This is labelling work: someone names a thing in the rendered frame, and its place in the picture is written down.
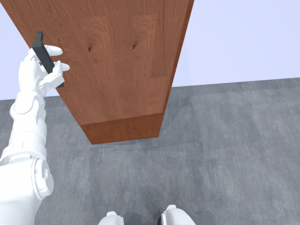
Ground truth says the handle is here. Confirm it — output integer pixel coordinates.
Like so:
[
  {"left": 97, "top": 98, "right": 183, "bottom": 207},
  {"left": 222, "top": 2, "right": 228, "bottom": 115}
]
[{"left": 32, "top": 31, "right": 64, "bottom": 88}]

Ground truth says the robot left upper arm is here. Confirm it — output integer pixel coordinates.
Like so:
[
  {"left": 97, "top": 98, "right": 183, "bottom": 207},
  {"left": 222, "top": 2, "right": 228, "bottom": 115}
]
[{"left": 0, "top": 158, "right": 54, "bottom": 225}]

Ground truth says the left robot forearm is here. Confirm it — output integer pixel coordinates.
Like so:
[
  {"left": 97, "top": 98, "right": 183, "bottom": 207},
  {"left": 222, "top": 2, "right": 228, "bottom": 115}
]
[{"left": 0, "top": 90, "right": 47, "bottom": 166}]

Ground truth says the robot left hand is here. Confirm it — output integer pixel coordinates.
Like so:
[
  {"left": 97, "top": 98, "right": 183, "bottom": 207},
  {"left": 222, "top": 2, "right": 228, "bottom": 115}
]
[{"left": 18, "top": 45, "right": 70, "bottom": 98}]

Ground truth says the cupboard door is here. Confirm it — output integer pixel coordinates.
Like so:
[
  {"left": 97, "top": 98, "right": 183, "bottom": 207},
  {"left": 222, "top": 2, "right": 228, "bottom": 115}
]
[{"left": 0, "top": 0, "right": 189, "bottom": 125}]

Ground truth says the robot left shin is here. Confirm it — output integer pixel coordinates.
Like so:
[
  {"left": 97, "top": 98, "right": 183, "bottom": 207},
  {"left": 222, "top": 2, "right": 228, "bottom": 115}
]
[{"left": 106, "top": 211, "right": 117, "bottom": 216}]

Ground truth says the robot shin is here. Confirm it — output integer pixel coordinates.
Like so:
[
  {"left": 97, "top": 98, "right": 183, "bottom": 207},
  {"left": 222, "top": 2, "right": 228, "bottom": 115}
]
[
  {"left": 106, "top": 211, "right": 117, "bottom": 216},
  {"left": 166, "top": 205, "right": 176, "bottom": 210}
]

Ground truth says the robot right shin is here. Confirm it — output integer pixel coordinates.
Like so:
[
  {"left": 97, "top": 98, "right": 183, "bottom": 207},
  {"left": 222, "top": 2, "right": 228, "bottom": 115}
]
[{"left": 166, "top": 205, "right": 176, "bottom": 210}]

